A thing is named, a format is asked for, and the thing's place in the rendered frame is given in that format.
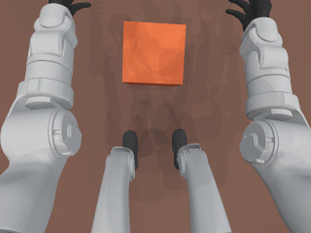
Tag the robot right shin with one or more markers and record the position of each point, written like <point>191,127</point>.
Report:
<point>190,146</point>

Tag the robot left forearm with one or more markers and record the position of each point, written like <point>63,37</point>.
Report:
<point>50,63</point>

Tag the robot right upper arm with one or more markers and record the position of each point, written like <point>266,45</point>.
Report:
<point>280,152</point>

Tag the robot right forearm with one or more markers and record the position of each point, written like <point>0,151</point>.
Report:
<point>267,74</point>

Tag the left robot foot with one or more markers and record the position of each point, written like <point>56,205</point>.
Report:
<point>130,141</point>

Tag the robot left upper arm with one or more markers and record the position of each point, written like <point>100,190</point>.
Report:
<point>37,144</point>

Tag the robot right hand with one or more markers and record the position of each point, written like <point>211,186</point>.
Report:
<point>256,9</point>

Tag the robot left hand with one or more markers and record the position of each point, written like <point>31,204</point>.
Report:
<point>73,8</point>

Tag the carton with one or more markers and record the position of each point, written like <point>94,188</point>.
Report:
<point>153,53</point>

